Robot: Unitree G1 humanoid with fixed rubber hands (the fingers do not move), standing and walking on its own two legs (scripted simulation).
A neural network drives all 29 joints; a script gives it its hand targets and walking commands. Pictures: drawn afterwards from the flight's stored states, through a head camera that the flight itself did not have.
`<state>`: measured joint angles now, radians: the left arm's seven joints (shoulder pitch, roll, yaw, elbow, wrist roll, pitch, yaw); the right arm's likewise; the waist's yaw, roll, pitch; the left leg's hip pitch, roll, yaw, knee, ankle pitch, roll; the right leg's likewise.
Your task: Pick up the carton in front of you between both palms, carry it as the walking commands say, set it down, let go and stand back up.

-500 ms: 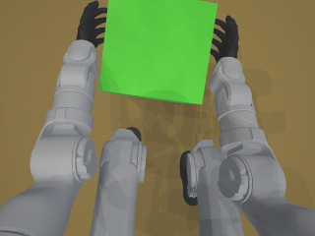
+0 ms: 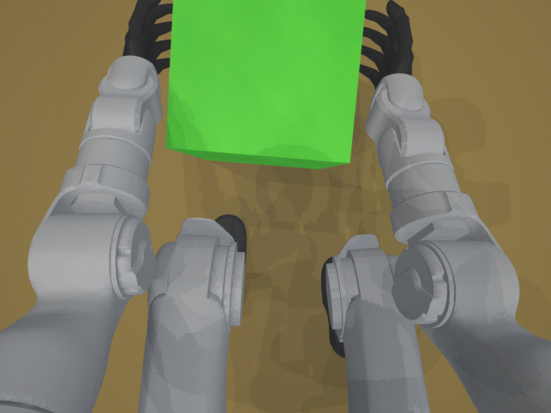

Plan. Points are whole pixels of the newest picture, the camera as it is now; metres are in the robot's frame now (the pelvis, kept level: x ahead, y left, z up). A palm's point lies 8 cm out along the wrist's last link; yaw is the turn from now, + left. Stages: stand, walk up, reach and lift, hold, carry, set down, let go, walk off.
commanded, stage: set down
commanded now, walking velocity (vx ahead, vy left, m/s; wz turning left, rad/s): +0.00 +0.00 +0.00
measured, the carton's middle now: (266, 93) +0.50 +0.10 -0.24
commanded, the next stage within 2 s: none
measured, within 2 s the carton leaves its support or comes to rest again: rests again in 0.04 s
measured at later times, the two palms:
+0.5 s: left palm (151, 61) +0.50 +0.24 -0.17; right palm (397, 77) +0.52 -0.07 -0.16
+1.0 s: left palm (122, 80) +0.48 +0.29 -0.20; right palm (407, 97) +0.51 -0.10 -0.20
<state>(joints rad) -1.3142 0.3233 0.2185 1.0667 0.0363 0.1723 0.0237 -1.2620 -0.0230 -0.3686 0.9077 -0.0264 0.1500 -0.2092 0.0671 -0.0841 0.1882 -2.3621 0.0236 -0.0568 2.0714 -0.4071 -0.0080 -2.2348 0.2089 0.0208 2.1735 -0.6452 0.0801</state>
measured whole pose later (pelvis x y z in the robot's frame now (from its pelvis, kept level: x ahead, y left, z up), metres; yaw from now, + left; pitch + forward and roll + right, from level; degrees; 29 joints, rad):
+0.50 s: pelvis +0.00 +0.00 +0.00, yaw +0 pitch +38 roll -2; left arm -1.38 0.35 0.29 1.16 0.08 0.14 -0.08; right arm -1.31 -0.05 -0.42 0.97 -0.10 0.12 -0.12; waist 0.07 -0.08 0.25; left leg -2.34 0.03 -0.07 2.09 -0.41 -0.02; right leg -2.22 0.21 0.01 2.20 -0.65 0.07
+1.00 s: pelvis +0.00 +0.00 +0.00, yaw +0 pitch +34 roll -2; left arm -1.34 0.50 0.18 1.21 -0.16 -0.04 0.00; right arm -1.30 -0.21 -0.10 1.00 0.17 0.05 -0.15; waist 0.05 -0.06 0.41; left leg -2.29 0.03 -0.05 2.11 -0.43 0.00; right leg -2.16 0.19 0.01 2.22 -0.67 0.08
